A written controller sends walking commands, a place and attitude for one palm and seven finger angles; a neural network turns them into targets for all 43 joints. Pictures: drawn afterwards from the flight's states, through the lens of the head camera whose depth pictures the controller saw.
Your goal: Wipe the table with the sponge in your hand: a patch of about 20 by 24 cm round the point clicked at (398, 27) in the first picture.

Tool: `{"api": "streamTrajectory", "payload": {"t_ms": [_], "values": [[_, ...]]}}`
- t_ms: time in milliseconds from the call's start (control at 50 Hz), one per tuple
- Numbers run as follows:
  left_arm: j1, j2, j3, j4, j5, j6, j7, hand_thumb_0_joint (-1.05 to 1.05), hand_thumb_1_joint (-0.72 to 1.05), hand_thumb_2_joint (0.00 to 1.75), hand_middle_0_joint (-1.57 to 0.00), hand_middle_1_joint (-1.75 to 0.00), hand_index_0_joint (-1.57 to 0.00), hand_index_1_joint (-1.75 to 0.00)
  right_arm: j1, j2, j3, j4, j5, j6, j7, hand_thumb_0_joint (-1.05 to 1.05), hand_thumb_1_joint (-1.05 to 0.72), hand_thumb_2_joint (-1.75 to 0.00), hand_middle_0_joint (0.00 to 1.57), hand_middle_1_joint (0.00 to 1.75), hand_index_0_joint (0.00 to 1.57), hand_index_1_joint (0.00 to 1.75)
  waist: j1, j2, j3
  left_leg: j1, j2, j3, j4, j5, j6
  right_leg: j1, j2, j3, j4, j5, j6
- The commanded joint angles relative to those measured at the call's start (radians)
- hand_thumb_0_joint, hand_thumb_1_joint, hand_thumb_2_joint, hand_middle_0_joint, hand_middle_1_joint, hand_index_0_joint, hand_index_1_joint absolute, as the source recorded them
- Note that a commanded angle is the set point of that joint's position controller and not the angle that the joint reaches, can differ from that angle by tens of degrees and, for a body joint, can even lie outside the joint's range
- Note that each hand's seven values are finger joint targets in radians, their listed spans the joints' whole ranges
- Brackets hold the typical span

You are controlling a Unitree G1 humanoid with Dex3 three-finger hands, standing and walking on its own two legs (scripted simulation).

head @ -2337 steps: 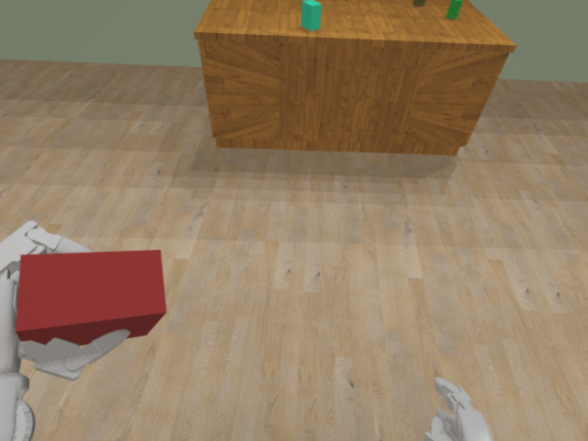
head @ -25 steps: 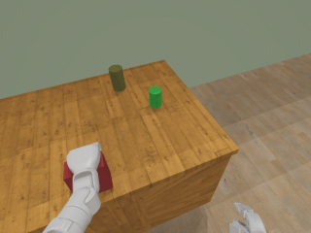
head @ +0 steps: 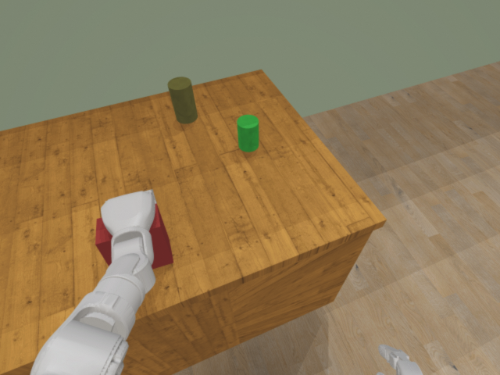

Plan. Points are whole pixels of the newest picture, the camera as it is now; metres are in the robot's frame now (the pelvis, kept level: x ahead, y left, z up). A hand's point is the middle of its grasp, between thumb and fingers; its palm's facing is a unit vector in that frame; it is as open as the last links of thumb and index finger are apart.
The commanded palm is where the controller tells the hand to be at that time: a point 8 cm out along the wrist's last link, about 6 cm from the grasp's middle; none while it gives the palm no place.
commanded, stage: wipe forward along the middle lane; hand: left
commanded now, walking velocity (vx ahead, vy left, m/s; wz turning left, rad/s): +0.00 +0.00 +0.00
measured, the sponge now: (139, 247) +0.36 +0.24 -0.06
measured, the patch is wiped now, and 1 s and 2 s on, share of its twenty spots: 0.95 1.00 1.00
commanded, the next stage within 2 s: slide back across to the first lane in 1.04 s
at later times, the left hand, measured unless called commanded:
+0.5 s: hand (135, 207) +0.42 +0.26 -0.01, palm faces -0.12 -0.01 -0.99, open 10.3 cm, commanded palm +0.41 +0.25 +0.02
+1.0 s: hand (128, 191) +0.46 +0.28 -0.01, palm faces -0.12 +0.00 -0.99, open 10.3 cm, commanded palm +0.45 +0.27 +0.02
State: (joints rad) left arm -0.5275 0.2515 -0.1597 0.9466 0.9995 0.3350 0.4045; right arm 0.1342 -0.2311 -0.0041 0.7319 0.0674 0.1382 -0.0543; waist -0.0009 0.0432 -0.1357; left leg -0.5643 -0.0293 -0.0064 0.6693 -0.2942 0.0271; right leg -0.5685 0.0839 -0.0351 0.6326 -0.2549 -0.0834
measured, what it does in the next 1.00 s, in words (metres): stands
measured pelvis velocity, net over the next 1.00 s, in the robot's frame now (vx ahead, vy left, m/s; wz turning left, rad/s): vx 0.00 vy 0.03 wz -0.02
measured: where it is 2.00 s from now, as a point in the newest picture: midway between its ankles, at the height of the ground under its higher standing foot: outside the picture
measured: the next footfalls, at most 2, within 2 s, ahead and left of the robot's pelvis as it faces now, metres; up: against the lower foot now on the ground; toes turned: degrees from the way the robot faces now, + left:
none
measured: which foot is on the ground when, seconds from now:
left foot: down 0.00-1.00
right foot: down 0.00-1.00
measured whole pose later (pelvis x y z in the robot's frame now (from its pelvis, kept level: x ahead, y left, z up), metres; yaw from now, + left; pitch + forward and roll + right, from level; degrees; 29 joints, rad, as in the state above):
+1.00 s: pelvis +0.00 +0.03 -0.02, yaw -1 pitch +19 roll -3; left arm -0.87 0.43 -0.05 1.26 1.04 0.28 0.40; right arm 0.26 -0.25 0.00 0.74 0.05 0.08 0.00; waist -0.11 0.04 -0.17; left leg -0.80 -0.02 0.00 0.81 -0.35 0.06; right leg -0.77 0.09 -0.04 0.70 -0.27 -0.05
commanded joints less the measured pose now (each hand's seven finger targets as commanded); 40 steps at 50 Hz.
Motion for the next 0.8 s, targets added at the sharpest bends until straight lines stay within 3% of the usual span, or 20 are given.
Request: {"api": "streamTrajectory", "payload": {"t_ms": [0,60,140,200,240,300,340,360,400,460,480,500,580,680,780], "values": [[-0.327,0.200,0.043,-0.022,0.029,0.002,0.030,0.00,0.10,1.30,-1.20,-1.60,-1.20,-1.60,-0.052,-0.140,-0.038,-0.118,-0.004,-0.037,-0.007,0.00,-0.90,-0.90,0.20,0.30,0.20,0.30,-0.035,-0.117,-0.222,-0.003,-0.005,-0.018,-0.060,0.011,0.022,0.163,-0.062,0.118,-0.121,0.057,0.033],[-0.381,0.204,0.042,-0.009,0.025,-0.008,0.031,0.00,0.10,1.30,-1.20,-1.60,-1.20,-1.60,-0.030,-0.141,-0.041,-0.114,-0.003,-0.042,-0.004,0.00,-0.90,-0.90,0.20,0.30,0.20,0.30,-0.042,-0.086,-0.253,0.001,-0.002,-0.017,-0.053,0.011,0.024,0.150,-0.059,0.114,-0.114,0.049,0.034],[-0.420,0.261,0.085,0.028,0.019,-0.020,0.039,0.00,0.10,1.30,-1.20,-1.60,-1.20,-1.60,0.000,-0.150,-0.042,-0.103,-0.004,-0.048,-0.003,0.00,-0.90,-0.90,0.20,0.30,0.20,0.30,-0.053,-0.113,-0.270,-0.035,0.002,-0.017,-0.039,0.011,0.027,0.165,-0.059,0.120,-0.108,0.068,0.037],[-0.425,0.266,0.078,0.059,0.016,-0.022,0.039,0.00,0.10,1.30,-1.20,-1.60,-1.20,-1.60,0.018,-0.153,-0.041,-0.098,-0.004,-0.055,0.001,0.00,-0.90,-0.90,0.20,0.30,0.20,0.30,-0.058,-0.110,-0.265,-0.060,0.003,-0.012,-0.031,-0.001,0.027,0.160,-0.062,0.125,-0.108,0.061,0.041],[-0.447,0.301,0.101,0.063,0.020,-0.024,0.039,0.00,0.10,1.30,-1.20,-1.60,-1.20,-1.60,0.031,-0.157,-0.043,-0.096,-0.004,-0.057,0.004,0.00,-0.90,-0.90,0.20,0.30,0.20,0.30,-0.057,-0.095,-0.284,-0.064,0.001,-0.013,-0.028,0.012,0.028,0.172,-0.060,0.123,-0.102,0.082,0.039],[-0.471,0.295,0.079,0.088,0.026,-0.023,0.036,0.00,0.10,1.30,-1.20,-1.60,-1.20,-1.60,0.047,-0.158,-0.040,-0.093,-0.003,-0.061,0.007,0.00,-0.90,-0.90,0.20,0.30,0.20,0.30,-0.071,-0.064,-0.269,-0.074,0.003,-0.010,-0.022,-0.003,0.029,0.143,-0.059,0.125,-0.105,0.053,0.040],[-0.511,0.340,0.106,0.100,0.033,-0.025,0.036,0.00,0.10,1.30,-1.20,-1.60,-1.20,-1.60,0.059,-0.165,-0.041,-0.086,-0.002,-0.063,0.008,0.00,-0.90,-0.90,0.20,0.30,0.20,0.30,-0.076,-0.072,-0.270,-0.080,0.007,-0.015,-0.023,-0.004,0.030,0.135,-0.056,0.116,-0.100,0.044,0.040],[-0.511,0.313,0.083,0.103,0.034,-0.030,0.035,0.00,0.10,1.30,-1.20,-1.60,-1.20,-1.60,0.067,-0.164,-0.042,-0.087,-0.005,-0.066,0.008,0.00,-0.90,-0.90,0.20,0.30,0.20,0.30,-0.084,-0.073,-0.280,-0.076,0.006,-0.012,-0.016,-0.002,0.032,0.129,-0.056,0.116,-0.097,0.050,0.042],[-0.499,0.332,0.100,0.122,0.036,-0.034,0.035,0.00,0.10,1.30,-1.20,-1.60,-1.20,-1.60,0.078,-0.166,-0.041,-0.086,-0.005,-0.069,0.012,0.00,-0.90,-0.90,0.20,0.30,0.20,0.30,-0.076,-0.053,-0.286,-0.081,0.008,-0.013,-0.012,0.009,0.030,0.125,-0.054,0.112,-0.088,0.068,0.038],[-0.515,0.321,0.096,0.120,0.038,-0.043,0.037,0.00,0.10,1.30,-1.20,-1.60,-1.20,-1.60,0.095,-0.166,-0.046,-0.083,-0.007,-0.072,0.018,0.00,-0.90,-0.90,0.20,0.30,0.20,0.30,-0.081,-0.043,-0.323,-0.061,0.010,-0.015,-0.001,0.049,0.031,0.116,-0.047,0.098,-0.068,0.117,0.038],[-0.505,0.305,0.087,0.136,0.036,-0.042,0.035,0.00,0.10,1.30,-1.20,-1.60,-1.20,-1.60,0.101,-0.165,-0.047,-0.084,-0.008,-0.073,0.022,0.00,-0.90,-0.90,0.20,0.30,0.20,0.30,-0.083,-0.043,-0.307,-0.065,0.010,-0.014,0.000,0.046,0.031,0.107,-0.046,0.094,-0.071,0.114,0.038],[-0.509,0.333,0.107,0.143,0.040,-0.043,0.036,0.00,0.10,1.30,-1.20,-1.60,-1.20,-1.60,0.106,-0.170,-0.047,-0.079,-0.009,-0.072,0.024,0.00,-0.90,-0.90,0.20,0.30,0.20,0.30,-0.083,-0.061,-0.316,-0.071,0.013,-0.017,0.005,0.051,0.031,0.108,-0.045,0.095,-0.066,0.122,0.038],[-0.538,0.349,0.116,0.164,0.041,-0.039,0.043,0.00,0.10,1.30,-1.20,-1.60,-1.20,-1.60,0.118,-0.175,-0.048,-0.075,-0.010,-0.075,0.026,0.00,-0.90,-0.90,0.20,0.30,0.20,0.30,-0.093,-0.073,-0.316,-0.081,0.012,-0.019,0.013,0.060,0.033,0.092,-0.041,0.087,-0.058,0.131,0.040],[-0.609,0.371,0.112,0.186,0.052,-0.031,0.041,0.00,0.10,1.30,-1.20,-1.60,-1.20,-1.60,0.136,-0.181,-0.045,-0.066,-0.013,-0.078,0.029,0.00,-0.90,-0.90,0.20,0.30,0.20,0.30,-0.114,-0.050,-0.307,-0.080,0.016,-0.019,0.020,0.058,0.035,0.058,-0.038,0.079,-0.054,0.116,0.041],[-0.613,0.387,0.118,0.208,0.060,-0.032,0.028,0.00,0.10,1.30,-1.20,-1.60,-1.20,-1.60,0.159,-0.183,-0.044,-0.069,-0.017,-0.077,0.035,0.00,-0.90,-0.90,0.20,0.30,0.20,0.30,-0.109,-0.026,-0.348,-0.074,0.016,-0.022,0.034,0.096,0.033,0.058,-0.034,0.070,-0.033,0.156,0.039]]}}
